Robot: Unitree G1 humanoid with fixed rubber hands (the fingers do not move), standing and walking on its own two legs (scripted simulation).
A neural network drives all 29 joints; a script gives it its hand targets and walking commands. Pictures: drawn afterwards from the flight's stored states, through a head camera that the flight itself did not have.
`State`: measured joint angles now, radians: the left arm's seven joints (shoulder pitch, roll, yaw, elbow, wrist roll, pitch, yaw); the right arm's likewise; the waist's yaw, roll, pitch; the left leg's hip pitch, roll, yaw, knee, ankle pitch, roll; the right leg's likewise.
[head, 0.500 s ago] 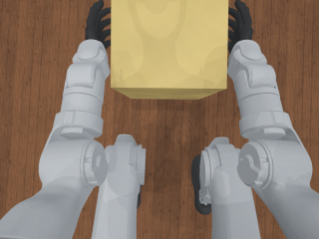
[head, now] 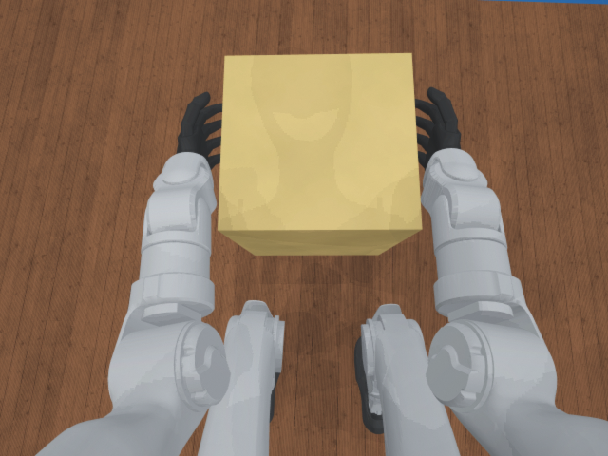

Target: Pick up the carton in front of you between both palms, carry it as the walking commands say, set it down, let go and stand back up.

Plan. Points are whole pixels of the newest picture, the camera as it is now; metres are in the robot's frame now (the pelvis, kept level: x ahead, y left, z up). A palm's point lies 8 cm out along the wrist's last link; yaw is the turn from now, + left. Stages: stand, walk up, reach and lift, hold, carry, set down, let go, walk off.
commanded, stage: reach and lift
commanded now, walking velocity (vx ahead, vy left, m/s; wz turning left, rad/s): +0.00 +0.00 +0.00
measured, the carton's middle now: (317, 175) +0.48 +0.02 -0.12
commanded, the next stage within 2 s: none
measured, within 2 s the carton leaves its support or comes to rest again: neither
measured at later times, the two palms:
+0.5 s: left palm (140, 131) +0.43 +0.16 +0.11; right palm (532, 127) +0.43 -0.14 +0.12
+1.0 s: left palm out of the picture +0.38 +0.15 +0.26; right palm out of the picture +0.39 -0.14 +0.26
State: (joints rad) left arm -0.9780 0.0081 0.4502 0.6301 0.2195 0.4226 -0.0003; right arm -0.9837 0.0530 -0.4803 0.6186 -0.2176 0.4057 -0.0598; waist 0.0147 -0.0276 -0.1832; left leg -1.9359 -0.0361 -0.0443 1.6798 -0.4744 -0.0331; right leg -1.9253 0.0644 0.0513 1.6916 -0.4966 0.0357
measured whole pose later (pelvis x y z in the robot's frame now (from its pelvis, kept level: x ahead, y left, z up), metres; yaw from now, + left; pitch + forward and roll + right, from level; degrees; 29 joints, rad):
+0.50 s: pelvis +0.05 +0.00 +0.14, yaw +0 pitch +27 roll +0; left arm -0.60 -0.09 0.39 0.57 0.22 0.39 0.00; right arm -0.60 0.12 -0.40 0.57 -0.21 0.37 -0.04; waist 0.01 -0.02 -0.21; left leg -1.25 -0.03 -0.05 1.21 -0.44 -0.02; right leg -1.24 0.05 0.06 1.22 -0.46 0.02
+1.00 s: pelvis +0.09 +0.00 +0.25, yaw +1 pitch +3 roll +0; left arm -0.28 -0.16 0.28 0.38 0.24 0.53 0.00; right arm -0.29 0.16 -0.28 0.39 -0.23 0.51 -0.02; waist 0.01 -0.01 -0.08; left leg -0.37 -0.02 -0.06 0.58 -0.26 -0.01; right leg -0.36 0.02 0.06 0.59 -0.28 0.01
